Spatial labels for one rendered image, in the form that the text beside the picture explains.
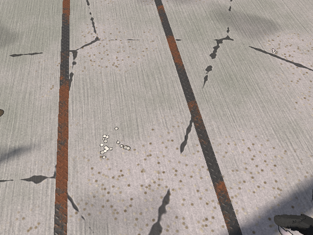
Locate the robot right hand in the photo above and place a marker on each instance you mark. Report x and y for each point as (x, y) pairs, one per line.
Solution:
(301, 223)

